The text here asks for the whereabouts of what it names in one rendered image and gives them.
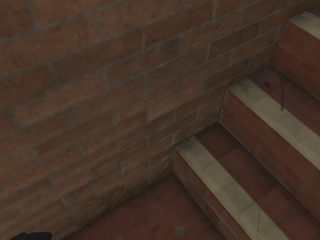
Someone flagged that stairs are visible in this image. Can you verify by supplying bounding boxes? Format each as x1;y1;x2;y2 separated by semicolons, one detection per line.
172;4;320;240

